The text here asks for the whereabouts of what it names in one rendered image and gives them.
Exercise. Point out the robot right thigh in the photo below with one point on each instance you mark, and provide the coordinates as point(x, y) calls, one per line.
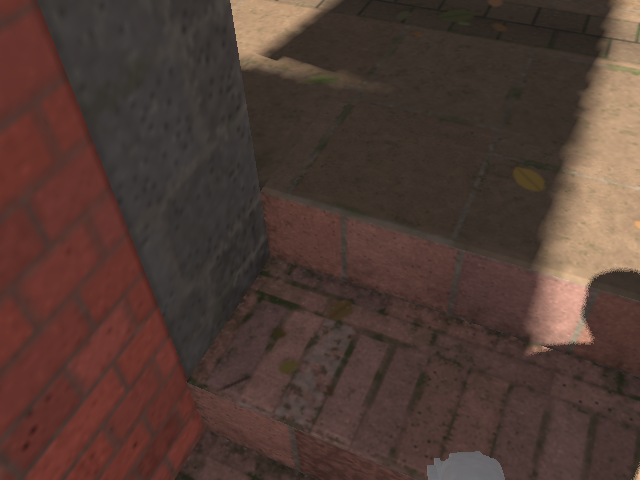
point(465, 466)

